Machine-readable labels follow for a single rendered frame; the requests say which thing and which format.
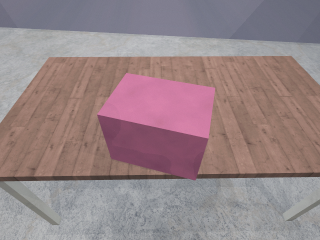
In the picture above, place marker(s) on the carton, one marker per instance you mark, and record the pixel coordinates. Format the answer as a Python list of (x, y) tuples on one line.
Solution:
[(158, 124)]

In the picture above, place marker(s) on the table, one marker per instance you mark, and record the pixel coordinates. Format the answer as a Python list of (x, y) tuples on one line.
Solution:
[(265, 123)]

